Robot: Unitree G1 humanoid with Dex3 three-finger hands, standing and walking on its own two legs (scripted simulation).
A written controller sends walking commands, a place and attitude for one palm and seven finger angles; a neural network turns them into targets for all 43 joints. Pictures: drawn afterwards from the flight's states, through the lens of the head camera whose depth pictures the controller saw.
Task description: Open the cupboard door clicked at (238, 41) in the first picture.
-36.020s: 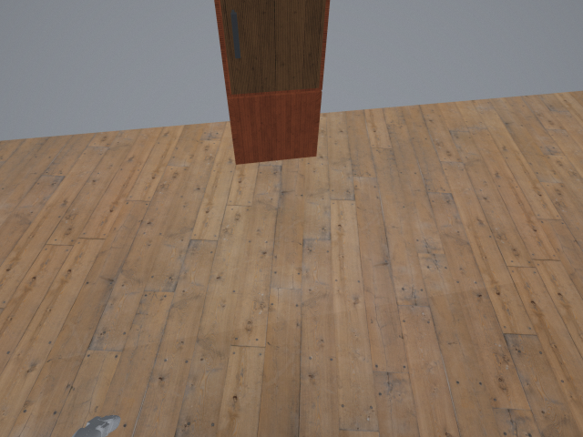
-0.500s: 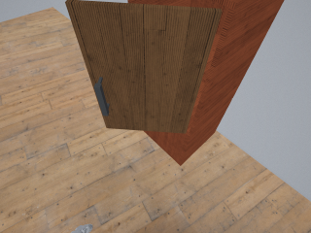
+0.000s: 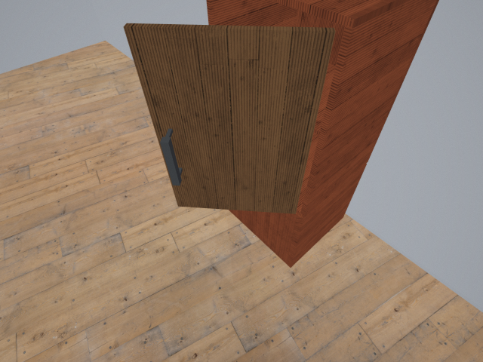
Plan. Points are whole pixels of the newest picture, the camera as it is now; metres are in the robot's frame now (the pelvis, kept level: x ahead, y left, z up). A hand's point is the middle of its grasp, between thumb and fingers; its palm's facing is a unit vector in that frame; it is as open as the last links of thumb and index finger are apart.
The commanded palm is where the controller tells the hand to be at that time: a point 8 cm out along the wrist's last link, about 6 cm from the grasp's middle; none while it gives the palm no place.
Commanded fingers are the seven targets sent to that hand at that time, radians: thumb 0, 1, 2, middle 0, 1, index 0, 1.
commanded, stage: come to a stop and stand still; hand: left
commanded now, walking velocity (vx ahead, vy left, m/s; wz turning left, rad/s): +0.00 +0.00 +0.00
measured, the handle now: (173, 157) +0.62 +0.23 -0.08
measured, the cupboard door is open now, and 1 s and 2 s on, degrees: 43 43 43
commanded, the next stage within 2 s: look again from close up in 0.92 s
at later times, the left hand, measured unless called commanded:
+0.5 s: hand out of the picture +0.01 +0.23 -0.15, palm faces -0.02 -0.95 -0.30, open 7.3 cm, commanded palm none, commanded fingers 0.00 0.90 0.90 -0.20 -0.30 -0.20 -0.30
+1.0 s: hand out of the picture -0.05 +0.23 -0.17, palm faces -0.01 -0.97 -0.24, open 7.3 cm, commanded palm none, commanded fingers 0.00 0.90 0.90 -0.20 -0.30 -0.20 -0.30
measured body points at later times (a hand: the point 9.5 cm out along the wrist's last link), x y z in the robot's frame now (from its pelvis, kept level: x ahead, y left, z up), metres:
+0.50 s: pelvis -0.06 +0.01 +0.00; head -0.07 +0.01 +0.45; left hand +0.01 +0.28 -0.13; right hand -0.01 -0.27 -0.13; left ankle +0.01 +0.11 -0.74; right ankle -0.02 -0.11 -0.74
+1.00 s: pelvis -0.05 +0.03 +0.01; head -0.06 +0.04 +0.46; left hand -0.05 +0.28 -0.15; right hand -0.02 -0.23 -0.14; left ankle +0.01 +0.11 -0.74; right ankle -0.02 -0.11 -0.74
